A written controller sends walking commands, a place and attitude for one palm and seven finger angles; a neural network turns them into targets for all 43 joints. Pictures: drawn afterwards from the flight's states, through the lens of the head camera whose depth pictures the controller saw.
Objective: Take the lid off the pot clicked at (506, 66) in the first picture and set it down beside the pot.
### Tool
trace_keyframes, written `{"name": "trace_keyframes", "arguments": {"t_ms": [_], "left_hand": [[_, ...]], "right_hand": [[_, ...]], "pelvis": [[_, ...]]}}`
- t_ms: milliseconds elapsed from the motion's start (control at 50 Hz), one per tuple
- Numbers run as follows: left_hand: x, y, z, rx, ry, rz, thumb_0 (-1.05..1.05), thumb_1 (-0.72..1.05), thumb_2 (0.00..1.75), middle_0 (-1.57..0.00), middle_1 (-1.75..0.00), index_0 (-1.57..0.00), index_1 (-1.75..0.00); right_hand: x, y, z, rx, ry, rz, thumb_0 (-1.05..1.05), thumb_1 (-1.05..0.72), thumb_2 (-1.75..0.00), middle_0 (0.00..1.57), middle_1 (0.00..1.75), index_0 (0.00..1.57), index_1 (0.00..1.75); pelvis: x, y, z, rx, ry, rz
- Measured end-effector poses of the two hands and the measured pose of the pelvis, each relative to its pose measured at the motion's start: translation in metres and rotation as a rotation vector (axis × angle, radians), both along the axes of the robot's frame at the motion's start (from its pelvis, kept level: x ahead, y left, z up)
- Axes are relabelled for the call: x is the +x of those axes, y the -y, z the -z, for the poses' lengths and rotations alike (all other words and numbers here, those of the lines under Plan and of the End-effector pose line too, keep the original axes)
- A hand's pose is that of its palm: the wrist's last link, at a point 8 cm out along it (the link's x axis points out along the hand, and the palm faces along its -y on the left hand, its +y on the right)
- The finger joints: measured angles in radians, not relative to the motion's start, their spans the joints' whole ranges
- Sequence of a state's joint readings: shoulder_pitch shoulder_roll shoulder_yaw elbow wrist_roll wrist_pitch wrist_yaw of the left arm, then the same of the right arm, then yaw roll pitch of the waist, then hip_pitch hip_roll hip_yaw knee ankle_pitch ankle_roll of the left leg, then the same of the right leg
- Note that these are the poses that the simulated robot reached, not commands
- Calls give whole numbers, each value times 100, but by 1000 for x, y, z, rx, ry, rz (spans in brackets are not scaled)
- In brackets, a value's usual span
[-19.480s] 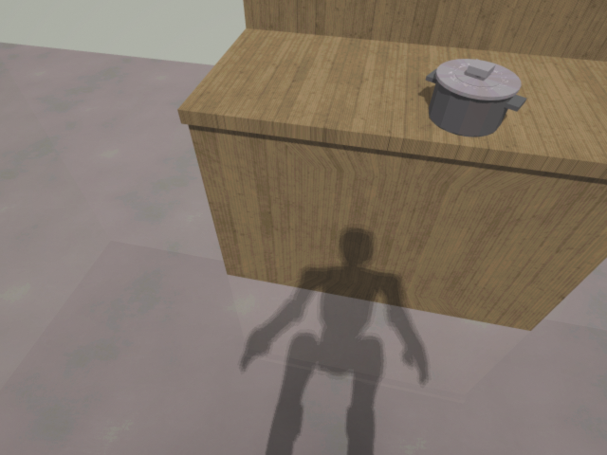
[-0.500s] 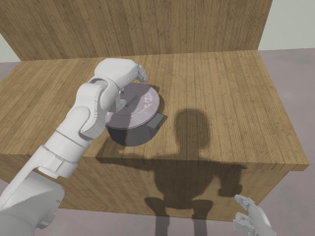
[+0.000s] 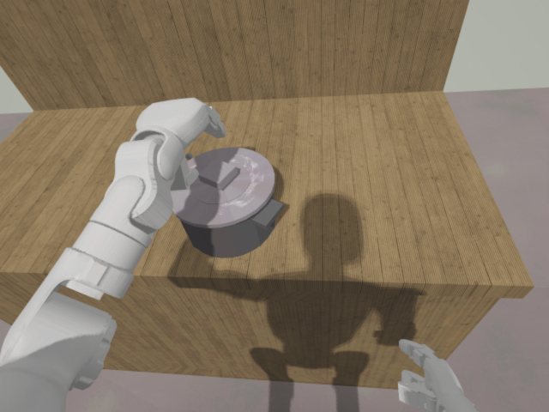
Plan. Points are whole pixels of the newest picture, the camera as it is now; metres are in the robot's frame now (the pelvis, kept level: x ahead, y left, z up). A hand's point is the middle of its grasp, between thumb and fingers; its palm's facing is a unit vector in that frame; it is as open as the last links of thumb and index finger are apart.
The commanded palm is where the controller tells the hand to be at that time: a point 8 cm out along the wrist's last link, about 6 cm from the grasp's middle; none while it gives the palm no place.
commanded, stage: move the open hand above the knob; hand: left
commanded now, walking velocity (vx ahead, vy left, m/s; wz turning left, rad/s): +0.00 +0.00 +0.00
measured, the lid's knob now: (218, 173) +0.45 +0.11 +0.12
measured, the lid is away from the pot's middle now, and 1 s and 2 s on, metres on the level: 0.00 0.00 0.00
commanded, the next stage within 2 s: lower the open fingers around the knob in 0.78 s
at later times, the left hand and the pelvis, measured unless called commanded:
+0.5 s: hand (194, 141) +0.42 +0.12 +0.21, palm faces -0.02 +0.00 -1.00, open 10.0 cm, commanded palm +0.38 +0.13 +0.25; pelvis +0.00 +0.00 +0.00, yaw +0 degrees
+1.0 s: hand (207, 177) +0.40 +0.11 +0.16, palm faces -0.17 -0.04 -0.99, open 10.1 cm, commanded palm +0.38 +0.13 +0.24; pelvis +0.00 +0.00 +0.00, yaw +0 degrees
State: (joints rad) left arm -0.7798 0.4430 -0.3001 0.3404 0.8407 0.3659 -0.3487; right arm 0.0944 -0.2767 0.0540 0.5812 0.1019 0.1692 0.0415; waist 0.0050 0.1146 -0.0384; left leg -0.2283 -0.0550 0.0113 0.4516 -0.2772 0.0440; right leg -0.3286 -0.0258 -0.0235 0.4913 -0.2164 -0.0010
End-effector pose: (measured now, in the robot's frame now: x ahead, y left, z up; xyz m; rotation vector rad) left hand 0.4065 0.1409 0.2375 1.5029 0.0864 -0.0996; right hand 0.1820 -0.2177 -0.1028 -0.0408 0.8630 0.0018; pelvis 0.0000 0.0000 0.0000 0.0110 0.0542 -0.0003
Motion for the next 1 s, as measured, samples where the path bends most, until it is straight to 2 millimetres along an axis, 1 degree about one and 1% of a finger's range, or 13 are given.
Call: {"name": "trace_keyframes", "arguments": {"t_ms": [60,120,220,280,380,460,540,600,680,740,840,900,1000], "left_hand": [[-15,19,17,34,-43,115,0,-35,157,-86,-8,-86,-8],[-20,31,4,82,6,195,0,-35,157,-87,-8,-87,-8],[1,6,-27,10,88,55,0,-35,157,-87,-8,-87,-8],[1,-4,-13,-22,48,2,0,-35,157,-86,-8,-86,-8],[-22,21,19,42,-33,144,0,-35,157,-86,-8,-86,-8],[-18,28,-8,86,53,185,0,-35,157,-87,-8,-87,-8],[-1,7,-32,1,109,48,0,-35,157,-87,-8,-87,-8],[1,0,-12,-18,43,-3,0,-35,157,-86,-8,-86,-8],[-18,26,20,37,-35,132,0,-35,157,-86,-8,-86,-8],[-23,41,6,84,17,224,0,-35,157,-87,-8,-87,-8],[4,15,-30,19,103,62,0,-35,157,-87,-8,-87,-8],[6,4,-17,-21,63,-3,0,-35,157,-86,-8,-86,-8],[-20,24,21,3,-40,123,0,-34,157,-86,-8,-86,-8]], "right_hand": [[0,2,0,-15,-2,-1,1,-90,-90,20,30,20,30],[2,3,0,-43,19,2,1,-90,-90,20,30,20,30],[-2,2,0,-39,11,10,1,-90,-90,20,30,20,30],[-5,1,0,-9,2,11,1,-90,-90,20,30,20,30],[0,0,-1,-16,7,-2,1,-90,-90,20,30,20,30],[4,-2,-2,-41,35,-5,1,-90,-90,20,30,20,30],[1,-4,0,-20,24,-4,1,-90,-90,20,30,20,30],[-2,-4,0,6,8,-4,1,-90,-90,20,30,20,30],[1,-1,-1,-1,9,-8,1,-90,-90,20,30,20,30],[5,0,-1,-30,33,-6,1,-90,-90,20,30,20,30],[0,2,0,-34,14,7,1,-90,-90,20,30,20,30],[-3,4,1,-5,0,11,1,-90,-90,20,30,20,30],[1,8,0,-14,-1,4,1,-90,-90,20,30,20,30]], "pelvis": [[0,-1,0,-2,12,-7],[-1,-2,0,-2,26,-10],[-2,-2,0,1,16,3],[-2,-2,0,1,5,6],[-3,-3,1,-2,19,-5],[-3,-3,0,-3,29,-10],[-2,-2,0,0,13,-1],[-2,-1,0,1,2,3],[-3,-1,1,-1,12,-7],[-2,-1,0,-2,26,-9],[-1,1,0,2,15,2],[0,2,0,2,1,6],[1,2,0,-2,13,-2]]}}
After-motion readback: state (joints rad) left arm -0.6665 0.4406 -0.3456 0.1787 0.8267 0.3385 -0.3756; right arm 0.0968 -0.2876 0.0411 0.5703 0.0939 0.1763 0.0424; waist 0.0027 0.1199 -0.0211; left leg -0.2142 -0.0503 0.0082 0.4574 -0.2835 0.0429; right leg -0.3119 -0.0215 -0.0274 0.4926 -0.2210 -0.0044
